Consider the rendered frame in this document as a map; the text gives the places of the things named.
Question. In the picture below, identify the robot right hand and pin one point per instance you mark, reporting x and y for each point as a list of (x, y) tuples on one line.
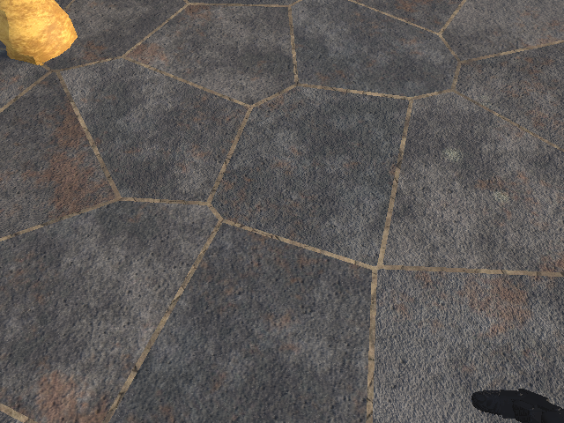
[(523, 405)]

